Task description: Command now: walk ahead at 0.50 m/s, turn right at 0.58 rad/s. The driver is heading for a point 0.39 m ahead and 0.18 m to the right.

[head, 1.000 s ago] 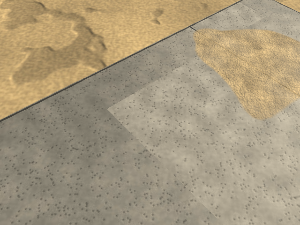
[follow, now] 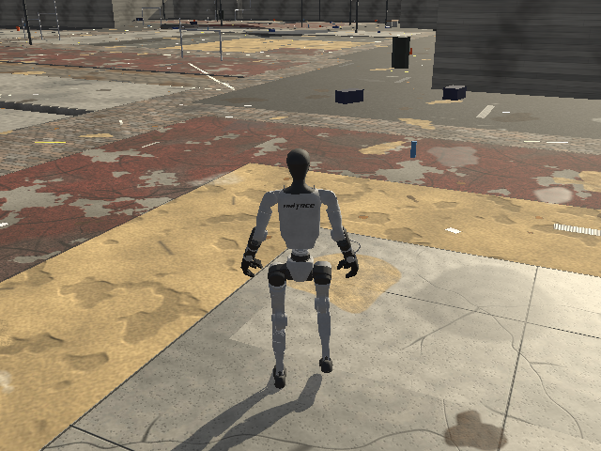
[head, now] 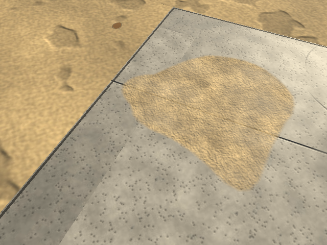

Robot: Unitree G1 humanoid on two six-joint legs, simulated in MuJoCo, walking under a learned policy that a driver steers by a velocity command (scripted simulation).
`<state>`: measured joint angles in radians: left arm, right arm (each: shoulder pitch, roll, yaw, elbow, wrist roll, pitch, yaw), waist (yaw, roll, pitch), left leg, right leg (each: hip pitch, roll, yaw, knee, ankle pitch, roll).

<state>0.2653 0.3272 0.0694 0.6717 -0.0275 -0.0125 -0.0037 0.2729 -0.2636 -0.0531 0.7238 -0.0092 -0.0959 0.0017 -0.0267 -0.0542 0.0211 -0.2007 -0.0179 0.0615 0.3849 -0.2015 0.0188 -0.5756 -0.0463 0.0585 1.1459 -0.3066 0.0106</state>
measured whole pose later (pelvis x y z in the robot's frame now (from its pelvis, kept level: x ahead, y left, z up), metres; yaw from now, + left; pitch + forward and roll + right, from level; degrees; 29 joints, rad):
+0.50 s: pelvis +0.25 -0.08 +0.00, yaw -16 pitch +1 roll +0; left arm 0.22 0.28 0.05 0.65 0.00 -0.04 -0.02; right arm 0.16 -0.33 -0.05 0.73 0.00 -0.08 -0.01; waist 0.01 0.03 0.09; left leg -0.57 0.09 -0.04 1.12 -0.36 -0.05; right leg -0.30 0.09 0.01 0.43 -0.15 -0.10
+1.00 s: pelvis +0.39 -0.08 -0.01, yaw -19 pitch +1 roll +0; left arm 0.23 0.25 0.02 0.84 0.01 0.04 0.02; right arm 0.09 -0.23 -0.02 0.78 -0.01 -0.03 0.02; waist 0.01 -0.01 0.02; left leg -0.37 -0.01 0.01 0.54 -0.18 0.02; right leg -0.12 0.05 0.07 0.52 -0.41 -0.03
